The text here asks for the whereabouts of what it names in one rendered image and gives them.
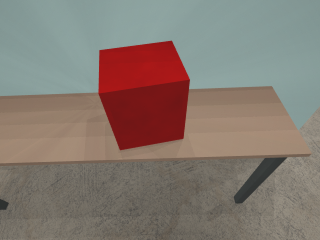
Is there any carton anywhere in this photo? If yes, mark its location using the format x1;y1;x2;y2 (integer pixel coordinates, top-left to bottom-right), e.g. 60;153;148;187
98;40;190;150

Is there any table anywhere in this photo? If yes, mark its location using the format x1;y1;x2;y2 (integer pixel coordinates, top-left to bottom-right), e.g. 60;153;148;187
0;86;312;210

